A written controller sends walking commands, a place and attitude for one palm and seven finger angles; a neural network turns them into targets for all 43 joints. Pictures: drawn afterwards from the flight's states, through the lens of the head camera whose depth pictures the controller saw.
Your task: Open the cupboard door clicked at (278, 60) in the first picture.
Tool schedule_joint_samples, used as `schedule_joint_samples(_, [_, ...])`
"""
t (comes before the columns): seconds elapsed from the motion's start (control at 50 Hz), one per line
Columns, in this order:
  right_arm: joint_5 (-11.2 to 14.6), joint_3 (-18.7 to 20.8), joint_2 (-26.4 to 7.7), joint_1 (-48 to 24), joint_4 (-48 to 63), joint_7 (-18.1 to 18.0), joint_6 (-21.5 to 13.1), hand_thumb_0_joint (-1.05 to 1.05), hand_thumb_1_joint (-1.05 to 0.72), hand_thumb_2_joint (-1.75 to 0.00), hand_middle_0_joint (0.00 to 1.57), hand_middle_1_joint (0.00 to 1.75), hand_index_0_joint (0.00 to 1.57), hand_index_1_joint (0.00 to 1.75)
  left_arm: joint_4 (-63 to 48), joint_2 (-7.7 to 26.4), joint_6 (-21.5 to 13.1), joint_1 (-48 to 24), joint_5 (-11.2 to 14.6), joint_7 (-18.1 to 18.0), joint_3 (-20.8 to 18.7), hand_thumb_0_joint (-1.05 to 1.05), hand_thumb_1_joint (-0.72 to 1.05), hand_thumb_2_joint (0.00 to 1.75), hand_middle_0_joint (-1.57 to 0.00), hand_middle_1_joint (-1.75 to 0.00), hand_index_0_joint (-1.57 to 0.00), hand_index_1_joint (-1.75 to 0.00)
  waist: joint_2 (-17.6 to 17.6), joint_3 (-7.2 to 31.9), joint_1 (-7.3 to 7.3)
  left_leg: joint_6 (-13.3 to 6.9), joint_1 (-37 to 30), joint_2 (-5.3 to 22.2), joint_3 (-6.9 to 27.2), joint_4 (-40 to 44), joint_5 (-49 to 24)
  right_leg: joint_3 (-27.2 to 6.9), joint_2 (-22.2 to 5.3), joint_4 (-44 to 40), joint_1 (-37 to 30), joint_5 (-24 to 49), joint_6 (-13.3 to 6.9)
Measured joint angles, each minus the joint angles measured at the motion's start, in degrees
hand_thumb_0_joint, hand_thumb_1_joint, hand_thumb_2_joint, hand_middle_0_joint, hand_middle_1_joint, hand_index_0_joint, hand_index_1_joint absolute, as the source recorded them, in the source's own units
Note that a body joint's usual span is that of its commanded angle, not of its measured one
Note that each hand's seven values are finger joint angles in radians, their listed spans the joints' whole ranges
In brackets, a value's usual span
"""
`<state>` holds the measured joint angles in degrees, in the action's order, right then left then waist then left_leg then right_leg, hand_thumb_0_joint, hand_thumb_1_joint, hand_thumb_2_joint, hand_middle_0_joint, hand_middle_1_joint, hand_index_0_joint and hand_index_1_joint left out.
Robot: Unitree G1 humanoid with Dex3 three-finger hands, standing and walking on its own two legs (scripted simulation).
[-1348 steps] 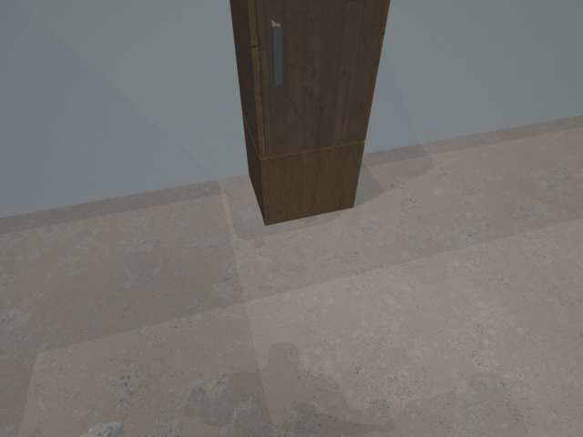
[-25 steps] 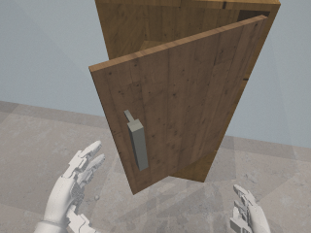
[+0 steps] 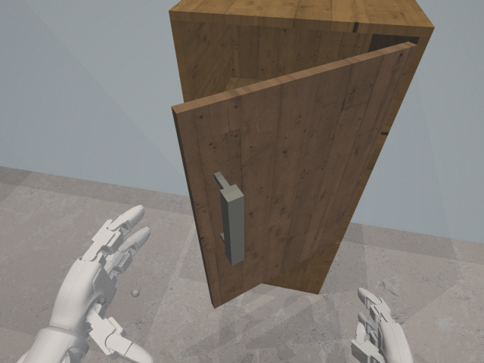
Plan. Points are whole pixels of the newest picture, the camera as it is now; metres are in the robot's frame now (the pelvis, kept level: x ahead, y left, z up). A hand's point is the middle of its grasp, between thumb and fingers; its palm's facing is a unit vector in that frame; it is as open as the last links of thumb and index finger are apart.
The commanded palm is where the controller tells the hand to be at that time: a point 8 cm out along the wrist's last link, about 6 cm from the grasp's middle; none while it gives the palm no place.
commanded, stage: draw the hand back to the body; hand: left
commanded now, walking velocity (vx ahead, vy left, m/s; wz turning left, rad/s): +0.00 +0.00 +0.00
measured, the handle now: (227, 220) +0.32 +0.05 +0.09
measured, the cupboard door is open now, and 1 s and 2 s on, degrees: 41 41 41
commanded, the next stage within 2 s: step back with the hand held close in 1.28 s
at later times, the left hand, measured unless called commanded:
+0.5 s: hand (79, 266) +0.20 +0.22 +0.15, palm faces +0.29 -0.89 -0.34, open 13.9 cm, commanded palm +0.16 +0.27 +0.17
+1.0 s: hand (47, 216) +0.23 +0.25 +0.21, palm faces +0.45 -0.79 -0.41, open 8.1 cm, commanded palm +0.18 +0.28 +0.21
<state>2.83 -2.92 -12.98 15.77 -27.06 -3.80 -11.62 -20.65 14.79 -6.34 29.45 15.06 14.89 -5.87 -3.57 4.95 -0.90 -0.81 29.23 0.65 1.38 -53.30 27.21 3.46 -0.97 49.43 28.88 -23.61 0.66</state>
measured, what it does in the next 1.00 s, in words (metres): stands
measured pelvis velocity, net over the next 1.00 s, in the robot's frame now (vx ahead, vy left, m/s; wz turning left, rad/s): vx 0.04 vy -0.01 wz -0.02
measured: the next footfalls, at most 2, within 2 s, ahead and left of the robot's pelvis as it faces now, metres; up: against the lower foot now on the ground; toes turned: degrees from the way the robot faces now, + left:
none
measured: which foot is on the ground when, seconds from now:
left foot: down 0.00-1.00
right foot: down 0.00-1.00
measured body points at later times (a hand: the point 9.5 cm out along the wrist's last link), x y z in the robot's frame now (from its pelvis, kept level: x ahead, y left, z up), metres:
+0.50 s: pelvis +0.02 +0.01 +0.03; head +0.01 +0.00 +0.48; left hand +0.18 +0.27 +0.17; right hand +0.20 -0.20 -0.04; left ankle +0.01 +0.11 -0.69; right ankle +0.02 -0.13 -0.69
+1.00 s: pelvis +0.04 -0.01 +0.05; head +0.02 -0.04 +0.50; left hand +0.20 +0.29 +0.23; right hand +0.23 -0.23 -0.03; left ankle +0.01 +0.11 -0.69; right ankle +0.02 -0.13 -0.69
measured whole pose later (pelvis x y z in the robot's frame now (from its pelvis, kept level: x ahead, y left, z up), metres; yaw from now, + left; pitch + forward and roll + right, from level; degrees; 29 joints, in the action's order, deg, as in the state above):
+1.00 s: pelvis +0.04 -0.01 +0.05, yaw -1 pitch -4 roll -1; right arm 0.1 -1.2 -13.3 10.0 -36.5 -4.7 -7.1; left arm -23.0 19.8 -2.4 25.7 3.5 -6.8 -19.0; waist -4.2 -1.1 -4.5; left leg 0.0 3.7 0.8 -0.2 -25.1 17.1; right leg 2.2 -0.4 24.2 5.1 -14.8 0.1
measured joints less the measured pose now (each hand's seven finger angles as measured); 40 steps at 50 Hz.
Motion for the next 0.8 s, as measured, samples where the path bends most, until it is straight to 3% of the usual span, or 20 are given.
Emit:
schedule_joint_samples(0.22, [0.14,-0.98,-0.63,-0.54,-1.25,-0.18,-2.37,0.01,-0.9,-0.9,0.2,0.3,0.2,0.3,-2.71,1.6,4.18,-0.44,0.46,0.95,-2.0,-0.02,-0.47,0.31,-0.15,-0.3,-0.16,-0.3,0.11,-0.94,-1.01,-0.6,-4.42,-0.44,-0.02,3.6,-1.42,0.03,-0.33,-4.39,-4.91,1.76,0.62])
schedule_joint_samples(0.28, [-0.91,-1.0,0.07,-0.81,-1.79,-1.36,-1.71,0.01,-0.9,-0.9,0.2,0.3,0.2,0.3,-4.94,3.25,5.21,-0.3,-5.36,-7.34,-1.7,-0.02,-0.42,0.33,-0.16,-0.3,-0.16,-0.3,0.73,-1.53,-1.85,-0.63,-6.68,-0.38,-0.65,5.99,-2.22,-0.58,-0.24,-6.37,-6.74,2.56,0.6])
schedule_joint_samples(0.34, [-1.47,-1.0,0.71,-0.93,-2.03,-1.8,-0.74,0.01,-0.9,-0.9,0.2,0.3,0.2,0.3,-6.67,2.61,5.73,0.99,-8.85,-14.46,-2.14,-0.02,-0.35,0.37,-0.16,-0.3,-0.16,-0.3,0.98,-2.43,-1.76,-0.56,-8.85,-0.47,-0.79,8.81,-3.38,-0.69,-0.27,-9.05,-8.85,3.65,0.54])
schedule_joint_samples(0.44, [-2.15,-0.89,0.8,-0.9,-3.93,-1.8,0.37,0.01,-0.9,-0.9,0.2,0.3,0.2,0.3,-6.95,2.01,5.86,2.47,-11.78,-19.79,-2.17,-0.01,-0.2,0.43,-0.16,-0.3,-0.17,-0.3,0.72,-3.75,-2.34,-0.65,-12.53,-0.83,-0.98,13.46,-5.18,-0.83,-0.56,-13.28,-12.35,5.2,0.7])
schedule_joint_samples(0.6, [-2.67,-0.5,0.6,-2.14,-7.66,-1.82,1.4,0.01,-0.9,-0.9,0.2,0.3,0.2,0.3,-5.45,3.62,5.26,1.58,-12.83,-22.11,-4.69,-0.01,0.07,0.54,-0.17,-0.3,-0.18,-0.3,0.01,-5.06,-3.04,-0.54,-18.22,-1.23,-1.24,19.82,-7.25,-1.03,-0.87,-18.32,-17.4,6.56,0.67])
schedule_joint_samples(0.8, [-2.82,0.75,0.18,-4.62,-8.99,-1.28,2.97,0.01,-0.9,-0.9,0.2,0.3,0.2,0.3,-3.79,4.31,4.63,-1.25,-12.33,-21.99,-9.31,0.0,0.42,0.69,-0.19,-0.3,-0.19,-0.3,-0.27,-5.52,-3.31,0.12,-23.17,-0.66,-1.62,25.37,-8.95,-1.35,-0.21,-22.77,-21.63,7.82,0.1])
